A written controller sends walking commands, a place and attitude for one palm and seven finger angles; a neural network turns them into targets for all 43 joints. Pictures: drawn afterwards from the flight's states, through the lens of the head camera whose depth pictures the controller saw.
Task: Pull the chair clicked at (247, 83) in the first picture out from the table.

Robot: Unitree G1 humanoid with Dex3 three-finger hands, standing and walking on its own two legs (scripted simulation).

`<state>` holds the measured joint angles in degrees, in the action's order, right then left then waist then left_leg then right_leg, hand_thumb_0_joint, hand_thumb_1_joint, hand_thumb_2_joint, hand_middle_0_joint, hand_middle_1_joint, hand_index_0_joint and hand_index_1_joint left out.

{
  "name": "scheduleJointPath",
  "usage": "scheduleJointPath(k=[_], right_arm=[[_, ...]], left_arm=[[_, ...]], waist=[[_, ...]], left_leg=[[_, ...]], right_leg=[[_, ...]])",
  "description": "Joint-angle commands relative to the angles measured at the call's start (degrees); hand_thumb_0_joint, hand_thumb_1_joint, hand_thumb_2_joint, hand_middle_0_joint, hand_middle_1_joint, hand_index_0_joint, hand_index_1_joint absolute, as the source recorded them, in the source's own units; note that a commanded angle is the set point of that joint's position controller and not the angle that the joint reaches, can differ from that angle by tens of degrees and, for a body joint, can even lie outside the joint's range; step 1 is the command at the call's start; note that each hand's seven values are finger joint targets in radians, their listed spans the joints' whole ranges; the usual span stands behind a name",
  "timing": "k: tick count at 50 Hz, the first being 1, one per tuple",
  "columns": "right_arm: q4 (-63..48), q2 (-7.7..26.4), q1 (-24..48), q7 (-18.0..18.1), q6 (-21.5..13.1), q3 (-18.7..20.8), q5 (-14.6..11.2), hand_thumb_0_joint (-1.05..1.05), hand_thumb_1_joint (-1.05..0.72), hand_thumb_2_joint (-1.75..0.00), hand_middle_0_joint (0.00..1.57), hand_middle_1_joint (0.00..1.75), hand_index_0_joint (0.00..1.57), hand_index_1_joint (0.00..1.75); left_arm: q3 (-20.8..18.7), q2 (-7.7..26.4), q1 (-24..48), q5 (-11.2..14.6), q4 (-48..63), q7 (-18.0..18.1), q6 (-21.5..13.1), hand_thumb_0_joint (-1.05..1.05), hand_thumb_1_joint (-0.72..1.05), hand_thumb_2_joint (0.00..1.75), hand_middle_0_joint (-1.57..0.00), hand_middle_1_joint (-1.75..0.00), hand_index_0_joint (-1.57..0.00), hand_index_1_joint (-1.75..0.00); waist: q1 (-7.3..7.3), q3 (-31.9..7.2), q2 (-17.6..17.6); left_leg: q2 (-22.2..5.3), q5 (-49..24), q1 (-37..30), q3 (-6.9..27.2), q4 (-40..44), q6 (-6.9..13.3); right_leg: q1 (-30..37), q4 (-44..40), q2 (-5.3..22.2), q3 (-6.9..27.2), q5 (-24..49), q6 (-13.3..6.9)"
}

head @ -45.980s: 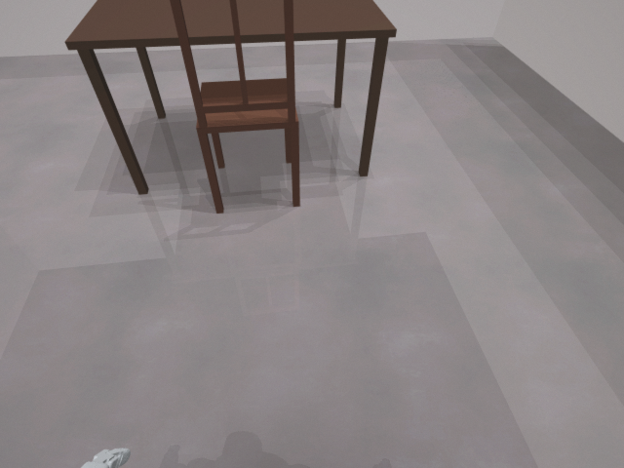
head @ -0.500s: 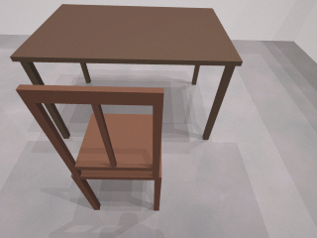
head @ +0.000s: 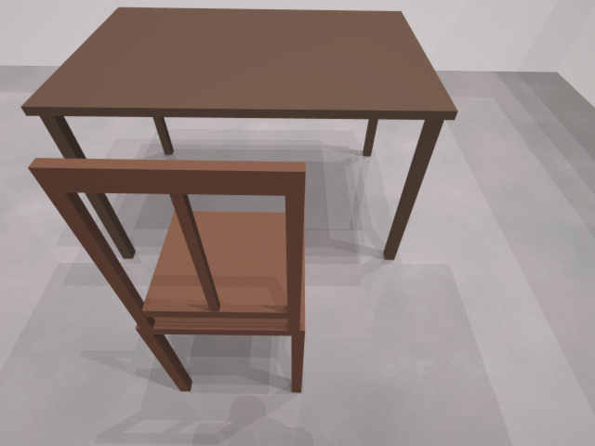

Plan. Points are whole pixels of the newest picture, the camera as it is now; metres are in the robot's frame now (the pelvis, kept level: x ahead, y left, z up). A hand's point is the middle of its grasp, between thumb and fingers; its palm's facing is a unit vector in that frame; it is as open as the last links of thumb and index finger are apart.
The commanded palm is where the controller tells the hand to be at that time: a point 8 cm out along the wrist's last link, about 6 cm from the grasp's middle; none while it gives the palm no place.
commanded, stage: raise the hand toward the chair's back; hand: left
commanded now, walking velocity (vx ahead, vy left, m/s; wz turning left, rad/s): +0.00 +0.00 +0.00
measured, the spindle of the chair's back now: (199, 260) +0.43 +0.21 -0.06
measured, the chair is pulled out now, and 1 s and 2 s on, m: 0.35 0.35 0.35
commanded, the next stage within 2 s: none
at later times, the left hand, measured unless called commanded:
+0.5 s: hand out of the picture +0.13 +0.18 -0.08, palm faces +0.19 -0.98 -0.06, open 10.2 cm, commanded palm +0.13 +0.23 -0.06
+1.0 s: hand (162, 405) +0.18 +0.20 -0.05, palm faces +0.07 -0.99 -0.07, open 14.6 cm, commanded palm +0.15 +0.25 -0.05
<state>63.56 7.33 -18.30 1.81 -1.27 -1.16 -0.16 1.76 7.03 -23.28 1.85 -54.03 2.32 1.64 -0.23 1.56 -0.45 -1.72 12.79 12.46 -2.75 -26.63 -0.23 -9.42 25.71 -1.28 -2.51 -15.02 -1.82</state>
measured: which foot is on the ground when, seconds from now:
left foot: down 0.00-1.00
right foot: down 0.00-1.00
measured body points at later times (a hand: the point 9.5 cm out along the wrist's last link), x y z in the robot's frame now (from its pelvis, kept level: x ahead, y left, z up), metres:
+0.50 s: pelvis -0.03 -0.01 -0.10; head +0.03 +0.01 +0.35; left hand +0.11 +0.23 -0.07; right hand +0.24 -0.22 -0.13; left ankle +0.02 +0.12 -0.74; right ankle -0.01 -0.10 -0.74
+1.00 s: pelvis -0.03 +0.01 -0.10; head +0.04 +0.02 +0.34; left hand +0.17 +0.25 -0.04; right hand +0.13 -0.25 -0.19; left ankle +0.02 +0.12 -0.74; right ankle -0.01 -0.10 -0.74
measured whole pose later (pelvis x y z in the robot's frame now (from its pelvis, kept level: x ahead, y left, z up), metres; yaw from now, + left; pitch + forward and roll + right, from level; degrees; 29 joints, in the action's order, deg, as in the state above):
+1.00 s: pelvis -0.03 +0.01 -0.10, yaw +2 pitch +16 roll -2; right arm 33.9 14.8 -14.2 3.1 -10.7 2.1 -1.2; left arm -8.2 12.1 -25.4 13.6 2.0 -9.9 -28.8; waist 1.5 -8.2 -1.9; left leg -1.8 28.2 57.2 1.0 -69.2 0.6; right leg -52.1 67.5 0.1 -6.0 -31.6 -1.9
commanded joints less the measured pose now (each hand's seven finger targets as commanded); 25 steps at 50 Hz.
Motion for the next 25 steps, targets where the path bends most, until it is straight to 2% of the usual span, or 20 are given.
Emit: scheduleJointPath(k=[1, 2, 3, 5, 6, 7, 8, 10, 11, 12, 13, 14, 15, 16, 17, 20, 21, 22, 23, 25], right_arm=[[-18.16, 13.3, 7.87, 3.57, -16.14, 2.33, -2.56, 0.0, -0.9, -0.9, 0.2, 0.3, 0.2, 0.3], [-17.2, 10.83, 6.08, 2.63, -16.19, 2.43, -3.1, 0.0, -0.9, -0.9, 0.2, 0.3, 0.2, 0.3], [-21.89, 12.8, 5.64, 2.69, -16.75, 2.21, -3.32, 0.0, -0.9, -0.9, 0.2, 0.3, 0.2, 0.3], [-24.46, 14.3, 8.09, 3.62, -19.37, 2.33, -2.9, 0.0, -0.9, -0.9, 0.2, 0.3, 0.2, 0.3], [-26.15, 14.51, 7.99, 3.55, -19.75, 2.67, -2.2, 0.0, -0.9, -0.9, 0.2, 0.3, 0.2, 0.3], [-26.72, 14.68, 7.57, 3.14, -19.6, 3.42, -1.34, 0.0, -0.9, -0.9, 0.2, 0.3, 0.2, 0.3], [-27.82, 14.4, 8.61, 2.61, -19.7, 4.23, -0.55, 0.0, -0.9, -0.9, 0.2, 0.3, 0.2, 0.3], [-30.92, 14.28, 10.43, 0.98, -19.54, 5.31, 0.22, 0.0, -0.9, -0.9, 0.2, 0.3, 0.2, 0.3], [-31.97, 13.87, 10.8, -0.54, -19.0, 5.96, -0.15, 0.0, -0.9, -0.9, 0.2, 0.3, 0.2, 0.3], [-34.06, 13.93, 12.02, -1.75, -18.35, 5.98, -0.05, 0.0, -0.9, -0.9, 0.2, 0.3, 0.2, 0.3], [-35.91, 13.79, 13.32, -2.41, -17.59, 6.53, -0.04, 0.0, -0.9, -0.9, 0.2, 0.3, 0.2, 0.3], [-37.53, 13.16, 13.67, -2.74, -16.42, 6.85, -0.24, 0.0, -0.9, -0.9, 0.2, 0.3, 0.2, 0.3], [-39.57, 12.94, 14.62, -3.01, -15.06, 6.86, -0.24, 0.0, -0.9, -0.9, 0.2, 0.3, 0.2, 0.3], [-40.51, 12.49, 14.7, -3.26, -13.45, 6.95, -0.33, 0.0, -0.9, -0.9, 0.2, 0.3, 0.2, 0.3], [-43.18, 12.48, 15.86, -3.29, -12.49, 6.5, -0.51, 0.0, -0.9, -0.9, 0.2, 0.3, 0.2, 0.3], [-44.45, 11.24, 13.38, -2.41, -11.32, 6.49, -0.26, 0.0, -0.9, -0.9, 0.2, 0.3, 0.2, 0.3], [-43.93, 11.21, 11.95, -1.88, -11.15, 6.34, 0.0, 0.0, -0.9, -0.9, 0.2, 0.3, 0.2, 0.3], [-43.52, 10.98, 11.32, -1.24, -11.31, 6.15, 0.33, 0.0, -0.9, -0.9, 0.2, 0.3, 0.2, 0.3], [-42.29, 10.68, 10.63, -0.81, -11.72, 5.73, 0.57, 0.0, -0.9, -0.9, 0.2, 0.3, 0.2, 0.3], [-40.24, 11.45, 10.17, -0.2, -13.23, 4.94, 0.51, 0.0, -0.9, -0.9, 0.2, 0.3, 0.2, 0.3]], left_arm=[[-3.37, 12.39, 15.3, 5.36, 60.15, 6.9, -10.89, 0.0, 0.83, 0.87, -0.19, -0.29, -0.19, -0.29], [2.41, -0.76, -1.52, 5.69, 43.89, 6.17, -5.4, 0.0, 0.81, 0.86, -0.19, -0.29, -0.19, -0.29], [5.03, -1.93, 7.16, 7.97, 56.95, 4.91, -7.21, 0.0, 0.78, 0.85, -0.19, -0.28, -0.19, -0.28], [7.07, -2.0, 5.52, 8.78, 57.64, 3.09, -12.69, 0.0, 0.74, 0.83, -0.18, -0.27, -0.18, -0.27], [6.48, -2.11, 4.57, 8.48, 53.46, 2.21, -14.75, 0.0, 0.71, 0.82, -0.18, -0.27, -0.18, -0.27], [4.89, -1.88, 6.98, 7.98, 49.7, 1.09, -17.67, 0.0, 0.69, 0.81, -0.18, -0.27, -0.18, -0.27], [3.04, -2.37, 4.42, 8.29, 44.33, -0.9, -21.28, 0.0, 0.67, 0.8, -0.18, -0.26, -0.18, -0.26], [-2.95, -0.02, -7.32, 10.53, 41.19, -6.44, -29.1, 0.0, 0.62, 0.78, -0.17, -0.26, -0.17, -0.26], [-7.82, 3.0, -13.81, 10.94, 39.04, -9.37, -32.41, 0.0, 0.6, 0.77, -0.17, -0.25, -0.17, -0.25], [-8.45, 2.92, -14.73, 11.91, 41.08, -12.61, -35.87, 0.0, 0.57, 0.76, -0.17, -0.25, -0.17, -0.25], [-11.26, 5.38, -14.76, 11.69, 41.94, -14.73, -38.3, 0.0, 0.55, 0.75, -0.16, -0.25, -0.16, -0.25], [-13.0, 6.6, -15.57, 10.66, 42.16, -14.99, -38.51, 0.0, 0.53, 0.74, -0.16, -0.24, -0.16, -0.24], [-12.64, 6.59, -15.95, 9.63, 45.39, -14.67, -37.71, 0.0, 0.5, 0.73, -0.16, -0.24, -0.16, -0.24], [-13.17, 8.17, -16.12, 8.33, 48.15, -13.65, -36.04, 0.0, 0.48, 0.72, -0.16, -0.23, -0.16, -0.23], [-10.4, 7.19, -11.5, 8.27, 55.71, -12.95, -35.08, 0.0, 0.46, 0.71, -0.16, -0.23, -0.16, -0.23], [-11.1, 8.8, -3.46, 8.49, 70.64, -9.09, -36.05, 0.0, 0.39, 0.68, -0.15, -0.22, -0.15, -0.22], [-11.05, 9.61, 0.48, 8.68, 76.24, -7.9, -37.71, 0.0, 0.36, 0.67, -0.15, -0.22, -0.15, -0.22], [-9.32, 8.66, 3.12, 8.86, 79.84, -7.5, -39.78, 0.0, 0.34, 0.66, -0.14, -0.21, -0.14, -0.21], [-7.86, 7.8, 4.51, 9.13, 80.13, -7.67, -41.61, 0.0, 0.32, 0.65, -0.14, -0.21, -0.14, -0.21], [-4.59, 6.42, 7.67, 9.73, 77.86, -10.21, -43.99, 0.0, 0.27, 0.63, -0.14, -0.2, -0.14, -0.2]], waist=[[2.98, -15.46, -13.7], [2.93, -5.69, -4.86], [3.18, -2.13, -2.71], [4.69, 2.16, 6.59], [5.12, 3.23, 9.98], [5.37, 3.28, 15.62], [3.77, 2.31, 18.64], [-1.27, -2.96, 22.03], [-4.29, -6.61, 16.22], [-4.54, -9.69, 12.74], [-5.04, -13.21, 8.5], [-5.88, -16.07, 5.7], [-6.48, -18.6, 1.28], [-7.06, -19.07, -3.87], [-5.95, -20.0, -5.9], [-2.86, -23.48, -9.29], [-0.67, -24.2, -7.35], [0.53, -24.63, -8.89], [1.99, -23.82, -7.75], [4.89, -20.93, -5.64]], left_leg=[[0.17, -3.02, -5.52, 1.03, 1.9, 1.22], [-0.38, 1.63, 0.35, 2.54, 2.66, 1.65], [0.23, 4.21, 3.05, 3.8, 1.56, 2.02], [1.37, 8.24, 6.6, 3.86, -3.62, 2.73], [2.31, 8.97, 9.28, 3.73, -7.26, 2.65], [2.55, 9.83, 13.81, 4.03, -10.87, 1.95], [2.68, 10.72, 18.75, 4.16, -14.12, 1.27], [2.71, 10.45, 26.58, 3.86, -18.63, 0.33], [3.3, 8.72, 27.9, 3.01, -19.91, -0.4], [3.8, 6.36, 28.91, 2.39, -22.36, -0.47], [4.08, 4.21, 30.5, 1.37, -25.24, -0.46], [4.31, 2.82, 31.76, 0.27, -26.55, -0.12], [4.26, 1.17, 31.66, -0.48, -27.49, 0.14], [4.0, 0.74, 31.25, -0.64, -27.56, 0.12], [3.85, 1.24, 30.86, -0.72, -28.19, 0.45], [2.35, 0.69, 28.35, 1.12, -30.8, 1.53], [1.7, 1.05, 28.51, 2.02, -32.16, 1.92], [1.46, 0.49, 27.85, 2.65, -33.58, 2.18], [1.17, 1.06, 28.58, 3.57, -34.7, 2.28], [0.75, 4.12, 31.53, 4.85, -37.27, 2.47]], right_leg=[[-5.03, 0.55, 1.95, -0.43, 1.87, -0.41], [-8.6, 1.27, 2.11, -2.74, -0.48, -0.06], [-9.53, 1.73, 2.23, -2.78, -2.84, 0.48], [-18.32, 1.59, 1.97, -2.01, -11.41, 1.72], [-22.09, 2.51, 2.11, -1.43, -15.13, 1.9], [-27.38, 5.12, 2.07, -1.49, -18.46, 2.01], [-31.15, 8.04, 2.27, -0.99, -21.11, 1.87], [-31.03, 13.02, 2.35, 0.95, -21.44, 1.48], [-28.09, 15.91, 2.43, 1.61, -16.85, 0.43], [-26.7, 20.29, 2.36, 1.14, -9.39, 0.06], [-25.74, 24.1, 2.53, 1.29, -2.97, -0.14], [-24.5, 26.55, 2.62, 1.37, 0.63, -0.22], [-24.51, 28.9, 2.44, 1.11, 3.56, -0.44], [-25.28, 29.86, 2.35, 1.05, 3.96, -0.75], [-26.93, 30.6, 2.32, 1.26, 3.29, -0.83], [-30.77, 31.07, 1.71, 1.98, 2.1, -0.76], [-33.01, 31.26, 1.09, 2.25, 1.1, -0.33], [-34.58, 31.36, 1.02, 2.62, 0.81, -0.37], [-36.89, 31.6, 0.8, 2.33, -0.65, -0.33], [-41.76, 31.53, 0.44, 2.6, -4.74, -0.09]])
